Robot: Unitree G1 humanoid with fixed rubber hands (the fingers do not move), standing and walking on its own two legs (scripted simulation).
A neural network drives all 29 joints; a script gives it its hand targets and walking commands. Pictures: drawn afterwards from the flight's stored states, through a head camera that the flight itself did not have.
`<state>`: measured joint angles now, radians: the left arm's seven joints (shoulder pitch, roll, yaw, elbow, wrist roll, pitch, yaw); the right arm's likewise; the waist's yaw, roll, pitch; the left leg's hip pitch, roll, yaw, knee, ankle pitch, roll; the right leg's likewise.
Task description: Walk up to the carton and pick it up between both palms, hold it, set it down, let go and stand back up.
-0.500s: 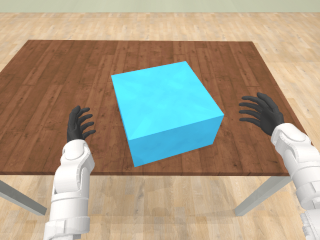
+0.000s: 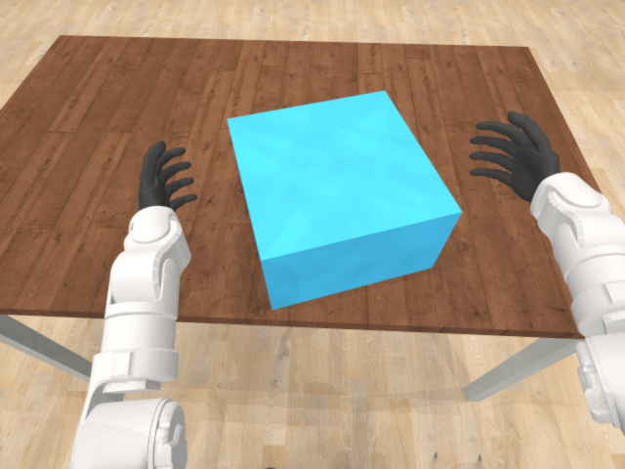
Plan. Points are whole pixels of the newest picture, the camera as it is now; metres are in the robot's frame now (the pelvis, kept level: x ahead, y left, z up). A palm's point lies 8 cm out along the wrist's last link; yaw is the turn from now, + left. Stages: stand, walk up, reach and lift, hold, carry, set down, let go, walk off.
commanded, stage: reach and lift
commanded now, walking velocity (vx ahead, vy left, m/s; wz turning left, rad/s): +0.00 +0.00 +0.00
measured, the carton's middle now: (331, 194) +0.51 +0.01 -0.01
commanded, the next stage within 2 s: none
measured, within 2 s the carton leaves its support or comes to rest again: neither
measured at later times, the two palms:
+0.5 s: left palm (159, 165) +0.44 +0.23 +0.12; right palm (502, 120) +0.52 -0.20 +0.15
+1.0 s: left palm (173, 217) +0.43 +0.24 +0.03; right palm (470, 167) +0.52 -0.19 +0.06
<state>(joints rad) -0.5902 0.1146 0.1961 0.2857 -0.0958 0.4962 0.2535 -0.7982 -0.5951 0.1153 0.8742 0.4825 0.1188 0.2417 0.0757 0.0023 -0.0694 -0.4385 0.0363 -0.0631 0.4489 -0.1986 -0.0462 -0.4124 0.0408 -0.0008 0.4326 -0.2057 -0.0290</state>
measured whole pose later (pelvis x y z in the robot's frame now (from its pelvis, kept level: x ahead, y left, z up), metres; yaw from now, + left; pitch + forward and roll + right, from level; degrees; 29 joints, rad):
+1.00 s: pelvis -0.01 +0.00 -0.02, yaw -1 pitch +31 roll -1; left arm -0.85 0.16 0.18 0.85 -0.12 0.00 0.22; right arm -1.11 -0.58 0.22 1.21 0.47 -0.10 0.20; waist 0.16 0.00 -0.23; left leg -0.87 0.04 -0.06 0.45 -0.13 -0.05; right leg -0.84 0.05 0.00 0.43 -0.13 -0.02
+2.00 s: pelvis -0.01 -0.01 -0.02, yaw -1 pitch +34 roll -1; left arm -0.91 0.00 0.45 1.07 0.04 -0.20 0.15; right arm -1.12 -0.37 -0.19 1.32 -0.06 -0.24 0.18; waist 0.18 0.00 -0.29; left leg -0.92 0.05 -0.06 0.46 -0.13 -0.06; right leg -0.90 0.05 0.00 0.45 -0.14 -0.02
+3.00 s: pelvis -0.01 +0.00 -0.01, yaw -1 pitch +30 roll -1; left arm -0.84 -0.01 0.49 1.07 0.06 -0.22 0.15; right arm -1.08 -0.29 -0.43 1.37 -0.27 -0.30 0.17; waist 0.18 0.00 -0.27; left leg -0.84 0.05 -0.06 0.45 -0.13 -0.06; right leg -0.82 0.05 0.00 0.43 -0.14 -0.02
